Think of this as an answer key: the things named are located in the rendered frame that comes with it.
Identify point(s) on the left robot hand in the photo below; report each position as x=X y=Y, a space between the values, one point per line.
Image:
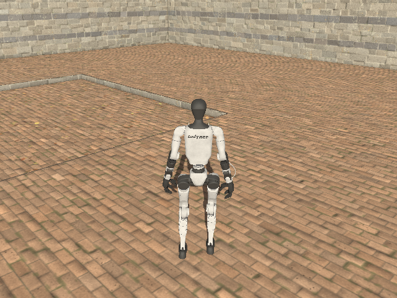
x=166 y=185

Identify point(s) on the robot left upper arm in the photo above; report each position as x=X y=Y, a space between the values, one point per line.
x=176 y=141

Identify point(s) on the robot right upper arm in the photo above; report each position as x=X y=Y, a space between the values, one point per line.
x=220 y=142

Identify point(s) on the left robot shin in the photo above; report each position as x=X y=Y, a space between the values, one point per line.
x=182 y=229

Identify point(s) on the right robot hand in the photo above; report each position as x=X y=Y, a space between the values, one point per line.
x=230 y=189

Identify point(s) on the left robot forearm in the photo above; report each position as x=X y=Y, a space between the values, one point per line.
x=169 y=167

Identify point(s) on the right robot shin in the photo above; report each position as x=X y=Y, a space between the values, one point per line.
x=211 y=222

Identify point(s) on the robot shin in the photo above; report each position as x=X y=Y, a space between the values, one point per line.
x=182 y=229
x=211 y=222

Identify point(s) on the right robot forearm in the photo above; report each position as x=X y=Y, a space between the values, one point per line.
x=226 y=169

